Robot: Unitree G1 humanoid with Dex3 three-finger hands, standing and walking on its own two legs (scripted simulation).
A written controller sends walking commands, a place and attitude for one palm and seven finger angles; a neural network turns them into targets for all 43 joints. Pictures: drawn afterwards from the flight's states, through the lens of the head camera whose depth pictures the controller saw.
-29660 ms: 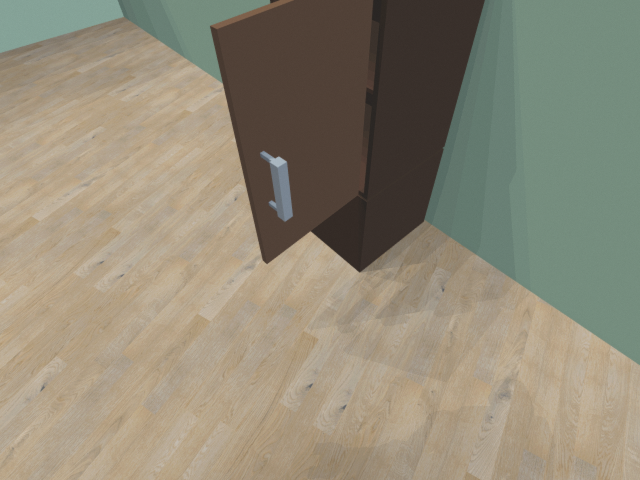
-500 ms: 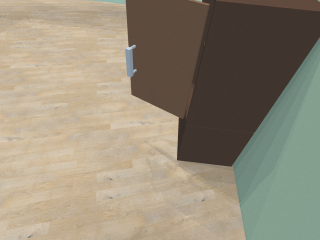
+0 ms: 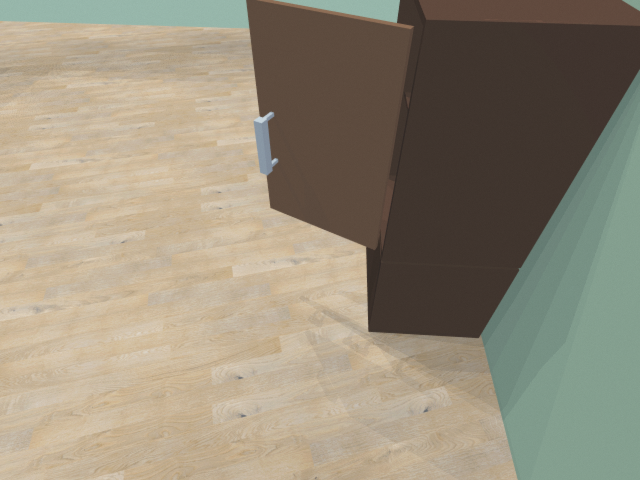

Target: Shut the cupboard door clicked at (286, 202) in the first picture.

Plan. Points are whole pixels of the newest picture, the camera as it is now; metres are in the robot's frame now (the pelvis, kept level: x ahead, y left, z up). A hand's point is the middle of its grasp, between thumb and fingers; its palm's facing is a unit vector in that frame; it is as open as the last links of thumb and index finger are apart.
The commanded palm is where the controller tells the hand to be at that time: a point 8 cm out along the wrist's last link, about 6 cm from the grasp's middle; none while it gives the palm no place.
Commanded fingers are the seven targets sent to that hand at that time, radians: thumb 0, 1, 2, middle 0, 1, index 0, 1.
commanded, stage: let the arm hang, fingers relaxed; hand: left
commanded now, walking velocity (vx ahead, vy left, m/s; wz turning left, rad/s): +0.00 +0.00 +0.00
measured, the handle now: (268, 143) +0.92 +0.19 -0.09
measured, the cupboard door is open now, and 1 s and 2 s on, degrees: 64 64 64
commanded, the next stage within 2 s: look to check the result in 0.30 s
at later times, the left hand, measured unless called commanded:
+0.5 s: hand out of the picture -0.02 +0.17 -0.18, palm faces +0.04 -0.98 -0.18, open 7.4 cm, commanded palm none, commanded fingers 0.00 0.90 0.90 -0.20 -0.30 -0.20 -0.30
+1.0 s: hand out of the picture +0.03 +0.19 -0.17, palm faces +0.02 -0.97 -0.22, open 7.4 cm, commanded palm none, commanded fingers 0.00 0.90 0.90 -0.20 -0.30 -0.20 -0.30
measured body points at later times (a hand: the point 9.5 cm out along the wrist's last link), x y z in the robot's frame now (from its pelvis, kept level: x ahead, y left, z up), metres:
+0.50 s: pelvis +0.01 +0.01 +0.00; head +0.01 +0.01 +0.45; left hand -0.02 +0.23 -0.16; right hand -0.02 -0.20 -0.16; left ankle +0.00 +0.11 -0.74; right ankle +0.02 -0.10 -0.74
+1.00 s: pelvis +0.02 +0.00 +0.00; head +0.02 +0.00 +0.45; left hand +0.03 +0.24 -0.15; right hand +0.02 -0.23 -0.16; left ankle +0.00 +0.11 -0.74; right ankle +0.02 -0.10 -0.74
